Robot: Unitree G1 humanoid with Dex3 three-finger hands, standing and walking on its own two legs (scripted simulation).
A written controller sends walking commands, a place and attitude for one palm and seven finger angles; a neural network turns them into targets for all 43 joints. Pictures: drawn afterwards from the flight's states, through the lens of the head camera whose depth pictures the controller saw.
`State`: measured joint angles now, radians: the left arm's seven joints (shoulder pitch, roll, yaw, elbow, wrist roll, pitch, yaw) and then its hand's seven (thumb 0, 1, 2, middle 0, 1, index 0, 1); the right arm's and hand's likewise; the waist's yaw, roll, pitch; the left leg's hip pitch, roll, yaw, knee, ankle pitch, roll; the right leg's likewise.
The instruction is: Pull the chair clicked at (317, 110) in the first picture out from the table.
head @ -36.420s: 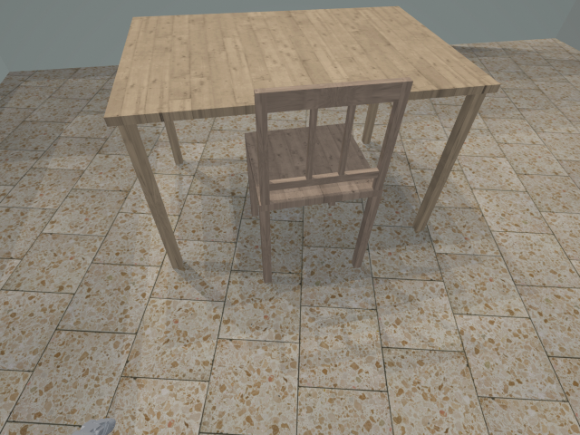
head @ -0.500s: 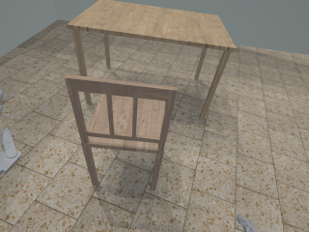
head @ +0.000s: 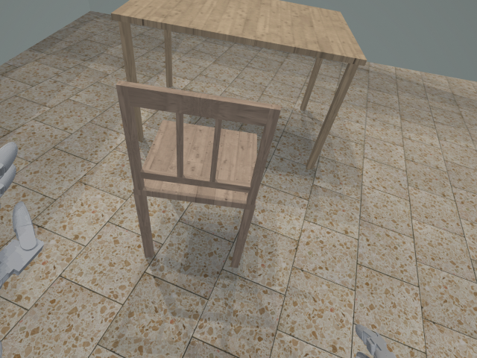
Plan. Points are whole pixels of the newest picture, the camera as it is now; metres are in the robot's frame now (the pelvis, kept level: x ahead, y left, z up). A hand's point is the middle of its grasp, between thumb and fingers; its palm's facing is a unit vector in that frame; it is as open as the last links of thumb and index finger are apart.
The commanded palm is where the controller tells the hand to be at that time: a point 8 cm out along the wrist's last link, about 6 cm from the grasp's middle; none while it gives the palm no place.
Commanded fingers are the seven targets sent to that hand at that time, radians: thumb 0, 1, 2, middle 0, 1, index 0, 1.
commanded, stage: stop stepping back and stand still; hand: left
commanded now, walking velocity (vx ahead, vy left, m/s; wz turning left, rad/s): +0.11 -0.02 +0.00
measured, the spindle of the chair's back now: (180, 146) +0.68 +0.20 -0.08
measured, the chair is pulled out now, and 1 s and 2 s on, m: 0.63 0.63 0.63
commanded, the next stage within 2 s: let the arm hang, fingers relaxed in 0.92 s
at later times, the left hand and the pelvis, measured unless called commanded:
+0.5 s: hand (12, 285) +0.15 +0.26 +0.16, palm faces +0.39 -0.85 -0.37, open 7.4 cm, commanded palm +0.09 +0.31 +0.21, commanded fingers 0.00 0.90 0.90 -0.20 -0.30 -0.20 -0.30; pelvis -0.05 +0.01 +0.01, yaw +0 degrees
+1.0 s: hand out of the picture +0.13 +0.29 +0.21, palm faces +0.45 -0.76 -0.47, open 7.4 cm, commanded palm none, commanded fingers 0.00 0.90 0.90 -0.20 -0.30 -0.20 -0.30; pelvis -0.05 +0.03 +0.04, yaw +3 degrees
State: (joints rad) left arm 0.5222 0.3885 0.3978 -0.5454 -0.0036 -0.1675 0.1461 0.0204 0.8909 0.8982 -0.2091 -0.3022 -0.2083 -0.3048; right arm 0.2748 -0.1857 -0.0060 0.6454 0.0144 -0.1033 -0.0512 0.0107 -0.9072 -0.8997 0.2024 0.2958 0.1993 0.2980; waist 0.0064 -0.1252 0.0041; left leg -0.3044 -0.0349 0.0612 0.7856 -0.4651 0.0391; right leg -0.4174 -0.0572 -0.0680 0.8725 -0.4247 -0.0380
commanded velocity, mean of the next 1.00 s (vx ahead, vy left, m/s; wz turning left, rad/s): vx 0.02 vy -0.02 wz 0.00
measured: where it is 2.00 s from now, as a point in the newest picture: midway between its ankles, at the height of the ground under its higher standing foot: outside the picture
